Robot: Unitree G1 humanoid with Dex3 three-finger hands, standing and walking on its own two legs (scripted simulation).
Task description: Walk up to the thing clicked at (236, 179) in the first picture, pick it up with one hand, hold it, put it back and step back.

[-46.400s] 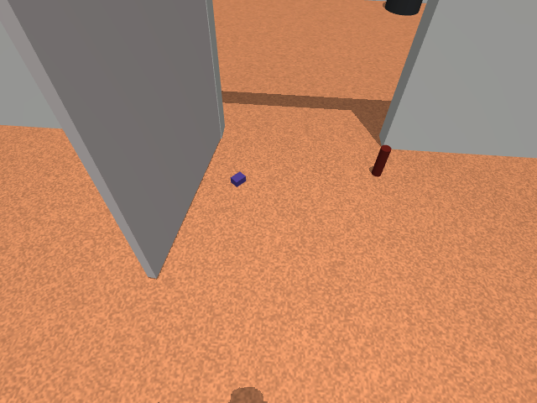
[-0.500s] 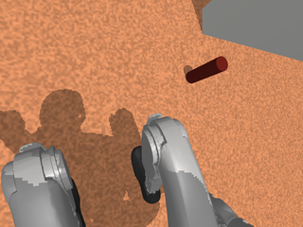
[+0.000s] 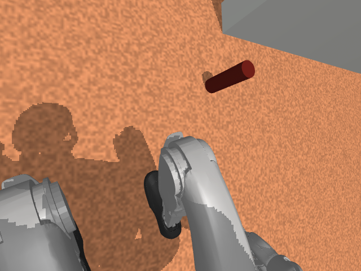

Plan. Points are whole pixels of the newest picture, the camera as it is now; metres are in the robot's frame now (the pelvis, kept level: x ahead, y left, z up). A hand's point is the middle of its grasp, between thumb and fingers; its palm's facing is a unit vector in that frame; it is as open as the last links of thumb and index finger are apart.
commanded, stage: rest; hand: left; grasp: from above
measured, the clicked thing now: out of the picture +0.44 +0.38 -0.27
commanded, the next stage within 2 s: open in 0.54 s
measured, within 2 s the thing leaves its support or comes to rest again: rests again in 0.34 s
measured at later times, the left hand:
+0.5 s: hand out of the picture +0.43 +0.37 -0.24, palm faces -0.34 -0.29 -0.90, open 7.6 cm
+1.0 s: hand out of the picture +0.44 +0.38 -0.24, palm faces -0.33 -0.29 -0.90, open 10.9 cm
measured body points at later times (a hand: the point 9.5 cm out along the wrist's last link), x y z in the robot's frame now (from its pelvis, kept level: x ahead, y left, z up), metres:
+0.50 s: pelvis -0.01 +0.00 +0.00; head +0.28 +0.13 +0.32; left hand +0.45 +0.38 -0.19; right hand +0.04 -0.25 -0.05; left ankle +0.06 +0.12 -0.27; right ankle +0.11 -0.13 -0.27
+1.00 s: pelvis -0.01 +0.00 +0.01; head +0.29 +0.13 +0.32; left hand +0.45 +0.39 -0.19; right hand +0.04 -0.24 -0.04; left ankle +0.06 +0.12 -0.27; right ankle +0.11 -0.13 -0.27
